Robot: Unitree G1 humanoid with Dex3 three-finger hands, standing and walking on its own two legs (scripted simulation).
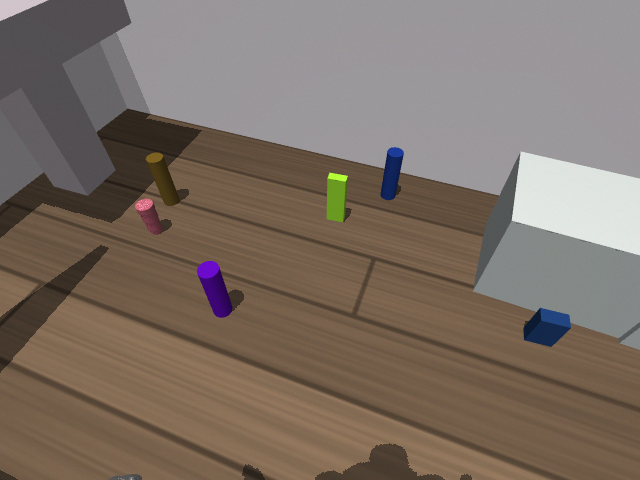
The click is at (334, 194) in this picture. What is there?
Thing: carton on end
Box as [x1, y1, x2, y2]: [327, 173, 347, 221]
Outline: 329,173 327,178 327,218 342,221 344,217 347,176
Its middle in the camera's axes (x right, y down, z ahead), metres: +0.06 -0.17 +1.64
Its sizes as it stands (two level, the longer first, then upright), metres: 0.076 0.037 0.239
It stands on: the floor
